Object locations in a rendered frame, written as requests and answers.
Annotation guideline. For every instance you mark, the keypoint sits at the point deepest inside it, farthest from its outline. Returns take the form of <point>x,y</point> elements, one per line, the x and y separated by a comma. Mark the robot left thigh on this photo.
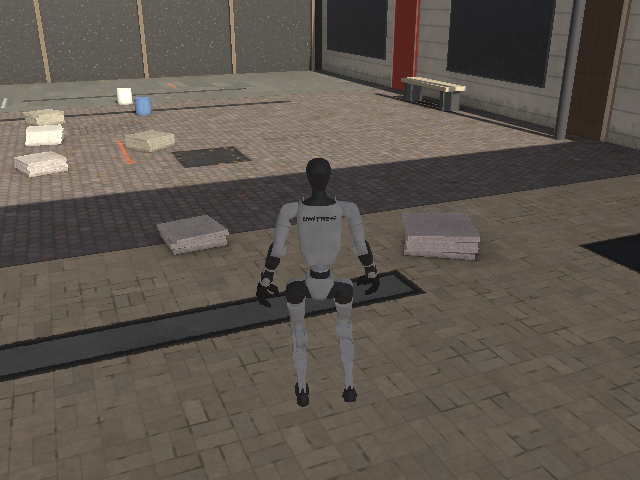
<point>295,296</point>

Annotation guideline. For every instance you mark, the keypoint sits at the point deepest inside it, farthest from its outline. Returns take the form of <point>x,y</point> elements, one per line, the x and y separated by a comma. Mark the left robot upper arm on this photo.
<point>288,211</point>

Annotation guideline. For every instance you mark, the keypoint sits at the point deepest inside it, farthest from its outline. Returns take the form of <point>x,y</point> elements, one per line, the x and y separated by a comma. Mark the left robot forearm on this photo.
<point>269,269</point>

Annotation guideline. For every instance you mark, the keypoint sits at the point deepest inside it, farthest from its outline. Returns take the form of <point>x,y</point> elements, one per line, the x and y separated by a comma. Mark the robot left hand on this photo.
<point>262,291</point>

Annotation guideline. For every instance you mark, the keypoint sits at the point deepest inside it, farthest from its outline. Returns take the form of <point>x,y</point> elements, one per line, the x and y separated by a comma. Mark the robot right foot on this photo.
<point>349,395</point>

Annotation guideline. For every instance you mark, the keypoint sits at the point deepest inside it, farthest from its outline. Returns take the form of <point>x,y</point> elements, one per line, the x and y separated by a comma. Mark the right robot upper arm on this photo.
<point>351,211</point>

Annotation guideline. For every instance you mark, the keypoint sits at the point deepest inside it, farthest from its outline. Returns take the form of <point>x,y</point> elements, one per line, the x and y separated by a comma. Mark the right robot forearm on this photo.
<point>368,263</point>

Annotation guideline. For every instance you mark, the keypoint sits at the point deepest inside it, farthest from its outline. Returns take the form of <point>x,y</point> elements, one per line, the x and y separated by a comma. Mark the robot right hand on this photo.
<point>365,280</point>

